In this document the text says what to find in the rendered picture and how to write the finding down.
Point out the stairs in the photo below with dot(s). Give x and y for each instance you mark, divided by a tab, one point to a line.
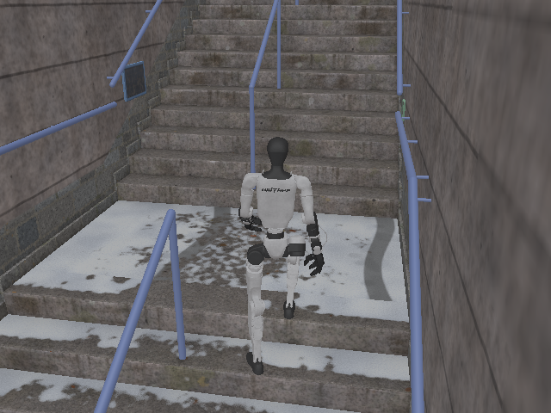
336	108
55	354

